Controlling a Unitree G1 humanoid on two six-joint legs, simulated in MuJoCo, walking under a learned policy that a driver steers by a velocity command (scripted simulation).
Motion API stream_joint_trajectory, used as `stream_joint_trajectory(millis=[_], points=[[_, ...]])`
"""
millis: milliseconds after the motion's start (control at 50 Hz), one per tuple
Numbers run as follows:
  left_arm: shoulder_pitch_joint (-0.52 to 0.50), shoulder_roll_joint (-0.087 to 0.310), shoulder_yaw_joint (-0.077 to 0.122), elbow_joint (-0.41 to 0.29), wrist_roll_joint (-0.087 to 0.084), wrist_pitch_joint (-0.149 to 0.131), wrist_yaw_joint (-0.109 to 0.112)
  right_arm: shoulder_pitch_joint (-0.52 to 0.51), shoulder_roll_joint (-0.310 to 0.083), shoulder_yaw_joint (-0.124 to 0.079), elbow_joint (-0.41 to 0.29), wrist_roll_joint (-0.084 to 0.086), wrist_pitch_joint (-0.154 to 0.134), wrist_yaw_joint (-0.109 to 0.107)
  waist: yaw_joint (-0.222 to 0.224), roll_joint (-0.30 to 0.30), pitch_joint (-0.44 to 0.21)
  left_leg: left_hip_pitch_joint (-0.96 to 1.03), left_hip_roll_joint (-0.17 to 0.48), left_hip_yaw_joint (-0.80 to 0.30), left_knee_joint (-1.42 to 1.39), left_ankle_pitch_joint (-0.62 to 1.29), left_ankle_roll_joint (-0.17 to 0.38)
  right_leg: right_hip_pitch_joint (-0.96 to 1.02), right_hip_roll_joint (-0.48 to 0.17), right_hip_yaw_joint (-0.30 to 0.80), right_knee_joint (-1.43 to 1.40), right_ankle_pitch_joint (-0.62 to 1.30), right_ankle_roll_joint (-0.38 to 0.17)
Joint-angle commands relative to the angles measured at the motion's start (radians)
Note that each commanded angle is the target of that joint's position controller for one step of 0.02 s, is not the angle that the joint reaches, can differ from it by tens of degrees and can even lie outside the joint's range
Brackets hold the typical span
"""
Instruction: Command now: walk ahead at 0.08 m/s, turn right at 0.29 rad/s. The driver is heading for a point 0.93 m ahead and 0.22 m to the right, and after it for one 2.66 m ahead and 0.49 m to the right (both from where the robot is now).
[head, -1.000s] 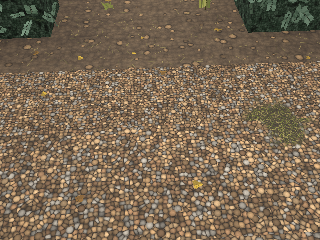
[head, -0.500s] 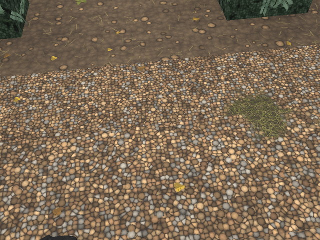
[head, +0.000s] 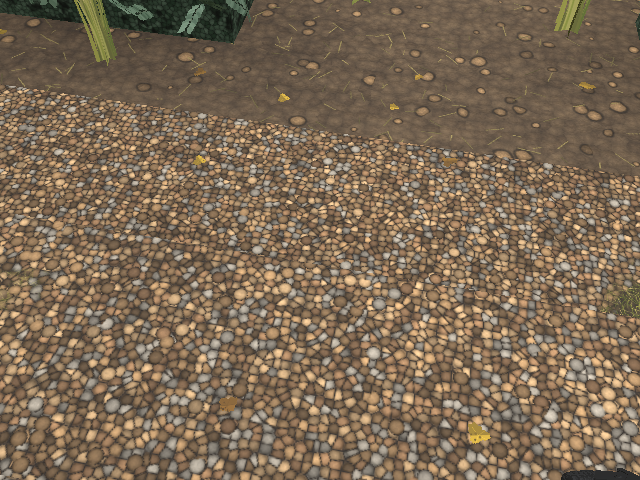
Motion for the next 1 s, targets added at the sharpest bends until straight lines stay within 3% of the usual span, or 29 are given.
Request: stream_joint_trajectory(millis=[20,40,60,100,140,220,240,260,300,400,440,460,480,500,520,540,560,600,640,660,680,720,780,840,880,920,960,980,1000], points=[[0.095,0.103,0.020,-0.024,0.000,-0.011,-0.028,0.068,-0.248,-0.079,-0.058,-0.026,-0.007,-0.030,-0.080,0.110,-0.066,0.057,0.338,-0.184,-0.172,-0.107,0.173,-0.048,-0.017,0.017,0.035,0.056,-0.001],[0.051,0.105,0.013,-0.039,0.003,-0.014,-0.009,0.208,-0.242,-0.083,-0.002,-0.040,-0.010,-0.046,-0.143,0.142,-0.021,0.203,0.444,-0.320,-0.224,-0.256,0.228,-0.264,-0.027,0.071,0.092,0.028,-0.026],[0.022,0.091,0.003,-0.034,-0.006,-0.017,0.011,0.245,-0.153,-0.053,0.026,-0.044,-0.019,-0.052,-0.149,0.138,0.000,0.295,0.504,-0.410,-0.252,-0.366,0.226,-0.405,-0.039,0.157,0.096,0.038,-0.054],[0.019,0.061,-0.008,-0.014,0.003,-0.021,0.040,0.170,-0.049,-0.008,0.029,-0.052,-0.040,-0.047,-0.098,0.141,-0.024,0.345,0.479,-0.354,-0.281,-0.417,0.179,-0.460,-0.012,0.187,0.088,0.114,-0.078],[0.031,0.036,-0.013,0.003,0.026,-0.019,0.033,0.099,-0.048,0.002,0.015,-0.051,-0.042,-0.053,-0.065,0.124,-0.045,0.306,0.423,-0.209,-0.298,-0.396,0.126,-0.428,0.015,0.142,0.122,0.176,-0.066],[0.006,-0.013,-0.031,0.001,0.020,-0.042,-0.023,0.105,-0.084,0.008,0.029,-0.077,-0.043,-0.073,-0.065,0.102,-0.045,0.227,0.386,-0.005,-0.289,-0.238,0.103,-0.401,0.013,0.100,0.140,0.288,-0.038],[-0.074,0.033,0.020,-0.044,-0.070,0.034,-0.011,0.104,-0.130,-0.035,0.093,0.056,-0.004,-0.059,-0.034,0.087,-0.059,0.132,0.292,0.125,-0.276,-0.117,0.026,-0.259,0.002,0.020,-0.052,0.418,-0.086],[-0.111,0.012,0.008,-0.065,-0.072,0.068,-0.013,0.121,-0.120,-0.029,0.100,0.053,0.007,-0.058,-0.053,0.154,-0.047,0.099,0.267,0.172,-0.250,-0.092,0.020,-0.195,0.033,-0.033,-0.111,0.458,-0.107],[-0.106,-0.018,0.004,-0.076,-0.045,0.106,-0.012,0.189,-0.112,-0.040,0.137,0.016,0.019,-0.069,-0.066,0.195,-0.065,0.133,0.332,0.160,-0.218,-0.118,0.049,-0.192,0.017,-0.054,-0.032,0.357,-0.137],[-0.170,0.032,0.027,-0.097,-0.027,0.120,-0.007,0.215,-0.158,-0.080,0.181,-0.023,0.040,-0.089,-0.048,0.139,0.014,0.290,0.465,0.123,-0.204,-0.203,0.051,-0.261,-0.023,-0.044,-0.098,0.037,-0.220],[-0.063,0.025,0.032,-0.053,-0.030,0.115,0.003,0.187,-0.168,-0.084,0.187,-0.029,0.051,-0.086,0.013,0.117,-0.006,0.238,0.447,0.187,-0.036,0.130,0.037,-0.070,0.043,-0.091,-0.168,-0.064,-0.264],[0.166,0.026,0.042,0.035,-0.025,0.104,0.013,0.149,-0.162,-0.079,0.188,-0.017,0.056,-0.075,0.126,0.041,-0.101,0.094,0.383,0.266,0.234,0.348,0.025,0.266,0.123,-0.117,-0.266,-0.019,-0.292],[0.419,0.113,0.074,0.142,-0.026,0.087,0.035,0.132,-0.101,-0.053,0.180,-0.029,0.059,-0.064,0.248,-0.268,-0.179,-0.193,0.282,0.293,0.687,0.183,0.000,0.607,0.102,0.030,-0.411,-0.169,-0.309],[0.304,0.218,0.074,0.092,-0.054,0.074,0.053,0.161,0.021,-0.024,0.095,-0.044,0.046,-0.047,0.129,-0.585,-0.196,-0.627,0.090,0.122,1.022,-0.479,-0.047,0.727,-0.130,0.520,-0.600,-0.299,-0.373],[0.208,0.169,0.062,0.039,-0.066,0.066,0.061,-0.003,-0.073,-0.041,0.079,-0.031,0.034,-0.055,0.168,-0.306,-0.138,-0.690,0.082,-0.075,1.026,-0.355,-0.035,0.606,-0.167,0.551,-0.669,0.002,-0.325],[0.195,0.149,0.055,0.053,-0.035,0.064,0.066,0.028,-0.096,-0.050,0.093,0.007,0.030,-0.056,0.120,-0.148,-0.126,-0.647,0.086,-0.140,1.004,-0.248,-0.015,0.562,-0.192,0.408,-0.609,0.152,-0.304],[0.119,0.115,0.047,0.039,-0.014,0.062,0.061,0.112,-0.099,-0.054,0.147,0.021,0.033,-0.056,0.044,-0.030,-0.118,-0.564,0.119,-0.177,0.918,-0.154,-0.012,0.472,-0.175,0.309,-0.589,0.199,-0.272],[0.022,0.051,0.021,0.031,-0.037,0.040,0.064,0.195,-0.088,-0.062,0.218,-0.002,0.070,-0.044,-0.027,-0.059,-0.060,-0.473,0.165,-0.186,0.803,-0.043,-0.028,0.351,-0.117,0.174,-0.620,0.247,-0.188],[0.055,0.049,0.020,0.068,-0.032,0.008,0.058,0.196,-0.062,-0.059,0.234,0.000,0.110,-0.035,-0.031,-0.038,-0.029,-0.484,0.161,-0.184,0.796,0.035,-0.035,0.327,-0.115,0.104,-0.665,0.384,-0.162],[0.090,0.080,0.029,0.091,-0.013,-0.009,0.059,0.203,-0.061,-0.063,0.243,-0.002,0.122,-0.029,-0.027,-0.029,-0.048,-0.517,0.157,-0.180,0.786,0.103,-0.024,0.386,-0.111,0.078,-0.652,0.368,-0.162],[0.073,0.052,0.025,0.115,-0.018,-0.035,0.060,0.173,-0.070,-0.075,0.245,0.010,0.109,-0.020,-0.060,0.041,-0.010,-0.509,0.159,-0.210,0.623,0.238,-0.008,0.361,-0.062,0.011,-0.688,0.255,-0.117],[0.061,0.052,0.025,0.148,-0.024,-0.067,0.074,0.071,-0.045,-0.069,0.238,0.005,0.088,0.005,-0.064,0.050,0.052,-0.395,0.107,-0.094,0.392,0.483,0.001,0.217,-0.005,-0.121,-0.691,0.199,-0.099],[0.164,0.011,0.010,0.199,-0.027,-0.079,0.100,0.002,0.005,-0.053,0.247,-0.004,0.086,0.037,-0.022,0.028,0.059,-0.371,0.077,-0.014,0.296,0.682,0.034,0.255,-0.018,-0.159,-0.648,0.185,-0.116],[0.246,-0.025,-0.006,0.260,-0.018,-0.055,0.114,-0.054,0.002,-0.050,0.243,-0.007,0.088,0.030,-0.007,0.016,0.101,-0.435,0.069,0.039,0.268,0.700,0.072,0.383,-0.039,-0.207,-0.544,0.324,-0.115],[0.292,-0.021,-0.014,0.291,-0.006,-0.043,0.119,-0.078,-0.016,-0.052,0.223,-0.026,0.087,0.016,-0.005,0.018,0.130,-0.485,0.053,0.092,0.271,0.624,0.098,0.501,-0.050,-0.233,-0.468,0.568,-0.106],[0.237,0.021,-0.014,0.286,-0.014,-0.030,0.137,0.002,-0.031,-0.052,0.228,-0.030,0.091,0.000,-0.066,0.019,0.103,-0.297,-0.001,0.188,0.188,0.573,0.121,0.492,-0.047,-0.300,-0.309,0.975,-0.066],[0.193,0.031,-0.020,0.283,-0.023,-0.008,0.162,0.177,-0.082,-0.070,0.269,-0.047,0.103,-0.007,-0.157,0.023,0.016,-0.018,-0.012,0.203,0.184,0.514,0.132,0.414,-0.071,-0.283,-0.013,1.158,-0.062],[0.109,0.047,-0.012,0.254,-0.013,-0.001,0.164,0.405,-0.109,-0.094,0.345,-0.030,0.111,-0.014,-0.261,0.062,-0.097,0.213,-0.010,0.158,0.161,0.507,0.165,0.353,-0.051,-0.260,0.264,1.227,-0.057],[-0.068,0.078,0.004,0.209,-0.034,0.009,0.158,0.600,-0.137,-0.110,0.401,-0.023,0.109,-0.023,-0.400,0.152,-0.096,0.390,0.109,0.017,0.036,0.551,0.308,0.127,0.056,-0.223,0.841,0.654,-0.050]])
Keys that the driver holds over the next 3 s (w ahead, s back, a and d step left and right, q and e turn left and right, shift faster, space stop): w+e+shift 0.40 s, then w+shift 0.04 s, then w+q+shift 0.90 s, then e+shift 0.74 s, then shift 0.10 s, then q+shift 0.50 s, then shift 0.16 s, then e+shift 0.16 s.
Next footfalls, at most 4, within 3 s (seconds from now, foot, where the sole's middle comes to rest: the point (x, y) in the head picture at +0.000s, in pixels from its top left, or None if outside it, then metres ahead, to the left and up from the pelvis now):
0.48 right None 0.19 -0.22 -0.78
1.02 left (466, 451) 0.58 -0.32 -0.95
1.30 right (536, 327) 0.92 -0.55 -0.95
1.62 left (420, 288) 1.04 -0.24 -0.95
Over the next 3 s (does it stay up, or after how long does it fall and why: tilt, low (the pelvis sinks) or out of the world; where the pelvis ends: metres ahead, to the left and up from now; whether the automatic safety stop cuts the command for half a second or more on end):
stays up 1.37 -0.36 -0.34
